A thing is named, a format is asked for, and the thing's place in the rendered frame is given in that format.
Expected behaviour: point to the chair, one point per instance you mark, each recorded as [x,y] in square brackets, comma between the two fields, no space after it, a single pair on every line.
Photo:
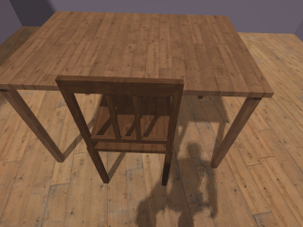
[135,115]

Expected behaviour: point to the table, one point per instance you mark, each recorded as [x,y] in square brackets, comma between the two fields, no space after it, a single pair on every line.
[206,51]

